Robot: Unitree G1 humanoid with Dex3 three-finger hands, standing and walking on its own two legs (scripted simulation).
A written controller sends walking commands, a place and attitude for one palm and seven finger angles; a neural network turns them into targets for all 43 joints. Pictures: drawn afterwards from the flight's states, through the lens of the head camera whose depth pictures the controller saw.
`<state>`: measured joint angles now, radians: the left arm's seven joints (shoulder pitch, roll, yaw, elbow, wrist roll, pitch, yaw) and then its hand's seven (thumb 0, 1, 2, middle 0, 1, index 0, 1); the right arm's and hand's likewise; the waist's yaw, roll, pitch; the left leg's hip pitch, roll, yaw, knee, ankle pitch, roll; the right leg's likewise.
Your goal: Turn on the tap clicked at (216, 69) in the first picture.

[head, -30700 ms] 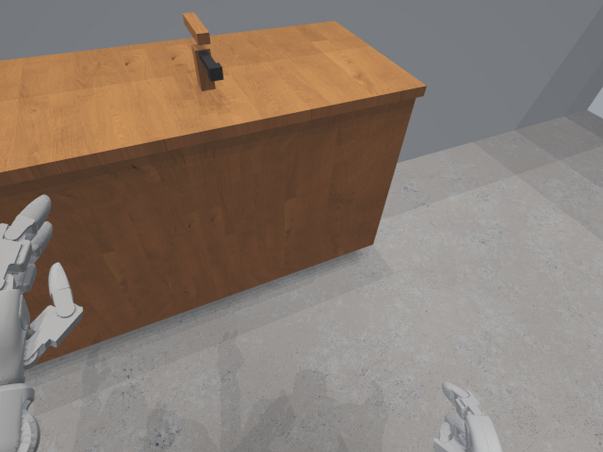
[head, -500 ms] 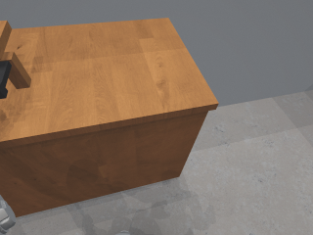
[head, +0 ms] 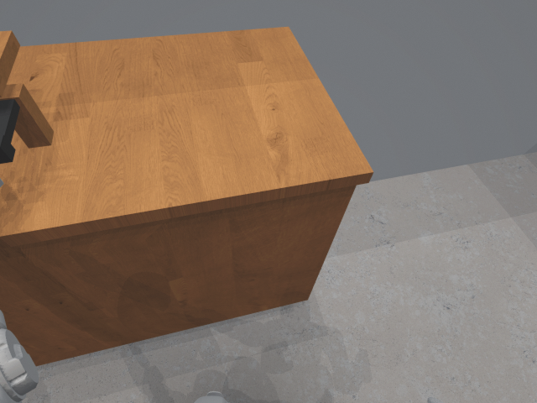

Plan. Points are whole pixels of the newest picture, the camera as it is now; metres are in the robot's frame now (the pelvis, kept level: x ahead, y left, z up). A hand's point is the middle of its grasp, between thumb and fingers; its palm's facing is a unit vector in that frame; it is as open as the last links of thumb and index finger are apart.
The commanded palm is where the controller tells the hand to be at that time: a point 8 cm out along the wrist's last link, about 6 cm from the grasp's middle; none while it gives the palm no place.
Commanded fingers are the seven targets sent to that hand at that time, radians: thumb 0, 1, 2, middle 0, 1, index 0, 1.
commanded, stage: push the lever round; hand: left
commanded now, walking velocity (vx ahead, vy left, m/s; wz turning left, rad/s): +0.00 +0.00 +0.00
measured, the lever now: out of the picture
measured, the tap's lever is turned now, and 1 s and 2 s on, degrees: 1 25 53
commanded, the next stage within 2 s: none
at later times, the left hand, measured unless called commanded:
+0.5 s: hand (25, 170) +0.39 +0.36 +0.12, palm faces +0.60 -0.80 -0.07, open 7.8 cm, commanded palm +0.35 +0.38 +0.13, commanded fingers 0.00 0.90 0.90 -0.15 -0.15 -0.15 -0.15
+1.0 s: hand (43, 163) +0.40 +0.34 +0.12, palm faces +0.70 -0.71 -0.07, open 7.8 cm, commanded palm +0.36 +0.35 +0.13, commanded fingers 0.00 0.90 0.90 -0.15 -0.15 -0.15 -0.15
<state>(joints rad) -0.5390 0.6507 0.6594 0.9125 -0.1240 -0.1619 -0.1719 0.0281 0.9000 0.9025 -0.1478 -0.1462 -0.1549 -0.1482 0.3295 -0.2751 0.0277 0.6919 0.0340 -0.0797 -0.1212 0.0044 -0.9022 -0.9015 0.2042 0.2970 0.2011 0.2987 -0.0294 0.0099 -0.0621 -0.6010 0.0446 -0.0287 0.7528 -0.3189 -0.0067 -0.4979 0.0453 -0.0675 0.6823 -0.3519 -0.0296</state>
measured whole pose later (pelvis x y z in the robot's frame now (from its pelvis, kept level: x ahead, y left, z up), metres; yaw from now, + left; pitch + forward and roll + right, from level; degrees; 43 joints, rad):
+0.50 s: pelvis +0.00 +0.00 +0.01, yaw +1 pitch +8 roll -2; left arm -0.53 0.49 0.53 0.77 -0.10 -0.11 0.07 0.03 0.91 0.91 -0.15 -0.15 -0.15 -0.15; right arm 0.30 -0.25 0.03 0.75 0.02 -0.11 -0.11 0.00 -0.90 -0.90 0.20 0.30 0.20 0.30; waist -0.02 0.02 -0.06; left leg -0.54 0.02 -0.04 0.71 -0.30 0.00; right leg -0.43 0.03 -0.08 0.63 -0.34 -0.02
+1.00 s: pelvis +0.01 -0.01 +0.01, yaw +1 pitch +7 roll -2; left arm -0.52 0.41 0.53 0.71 -0.05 -0.07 0.27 0.06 0.93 0.91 -0.15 -0.15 -0.15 -0.15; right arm 0.29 -0.26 0.01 0.77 -0.01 -0.07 -0.10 0.00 -0.90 -0.90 0.20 0.30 0.20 0.30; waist -0.03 0.03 -0.07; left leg -0.50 0.03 -0.03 0.68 -0.30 -0.01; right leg -0.40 0.04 -0.07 0.62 -0.35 -0.03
